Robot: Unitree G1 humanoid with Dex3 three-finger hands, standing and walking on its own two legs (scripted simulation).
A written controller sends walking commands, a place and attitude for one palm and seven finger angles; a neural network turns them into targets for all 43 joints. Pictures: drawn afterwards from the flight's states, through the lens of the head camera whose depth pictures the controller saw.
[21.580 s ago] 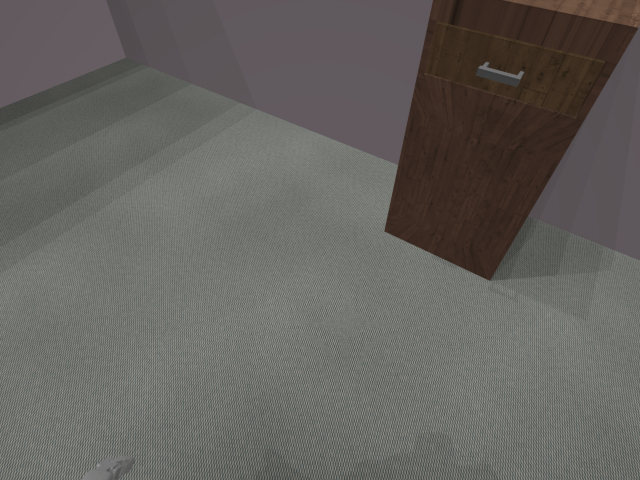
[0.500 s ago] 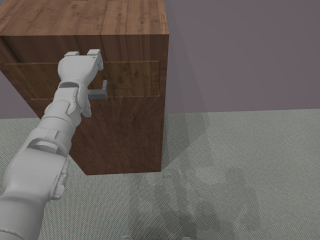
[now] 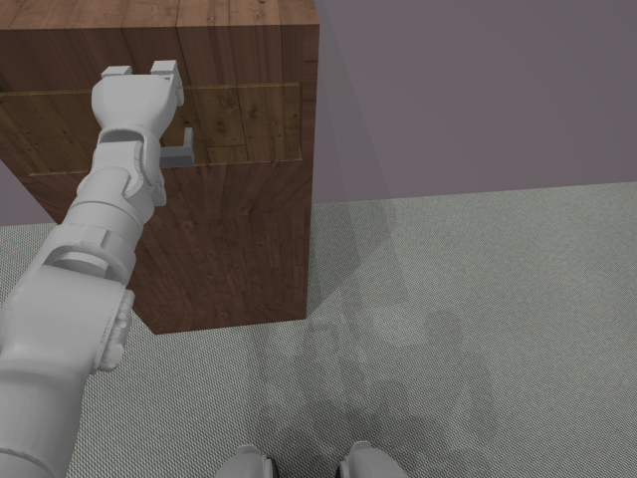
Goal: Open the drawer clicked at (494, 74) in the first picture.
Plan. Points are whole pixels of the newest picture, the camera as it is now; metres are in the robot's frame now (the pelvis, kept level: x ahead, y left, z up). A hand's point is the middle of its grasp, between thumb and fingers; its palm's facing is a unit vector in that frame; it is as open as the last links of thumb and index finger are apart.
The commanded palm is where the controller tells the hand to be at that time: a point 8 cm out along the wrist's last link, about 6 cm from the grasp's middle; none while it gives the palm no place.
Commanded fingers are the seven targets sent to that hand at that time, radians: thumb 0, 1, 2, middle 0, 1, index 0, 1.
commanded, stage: lower the fingers behind the handle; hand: left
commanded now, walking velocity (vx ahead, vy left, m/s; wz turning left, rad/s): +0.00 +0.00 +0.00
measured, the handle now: (154, 147) +0.57 +0.19 +0.07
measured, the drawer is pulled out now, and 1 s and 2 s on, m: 0.00 0.00 0.00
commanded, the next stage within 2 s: lift the fingers back up to retry in 0.18 s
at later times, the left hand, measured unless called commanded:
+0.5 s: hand (151, 136) +0.53 +0.17 +0.12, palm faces +0.05 +0.00 -1.00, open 13.7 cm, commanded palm +0.52 +0.20 +0.15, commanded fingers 0.00 -0.50 0.30 -0.30 -1.20 -0.30 -1.20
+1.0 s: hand (146, 129) +0.53 +0.18 +0.13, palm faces +0.01 -0.04 -1.00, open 13.5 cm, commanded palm +0.52 +0.20 +0.20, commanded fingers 0.00 -0.50 0.30 -0.30 -1.20 -0.30 -1.20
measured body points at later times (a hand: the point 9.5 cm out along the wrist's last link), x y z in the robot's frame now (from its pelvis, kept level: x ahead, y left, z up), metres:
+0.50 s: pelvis +0.00 +0.00 +0.00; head +0.07 +0.00 +0.44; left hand +0.52 +0.17 +0.17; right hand +0.01 -0.27 -0.12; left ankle +0.08 +0.09 -0.69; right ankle +0.05 -0.12 -0.69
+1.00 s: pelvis +0.05 -0.01 +0.02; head +0.10 -0.02 +0.47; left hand +0.52 +0.18 +0.18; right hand +0.10 -0.28 -0.10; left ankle +0.08 +0.09 -0.69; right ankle +0.05 -0.12 -0.69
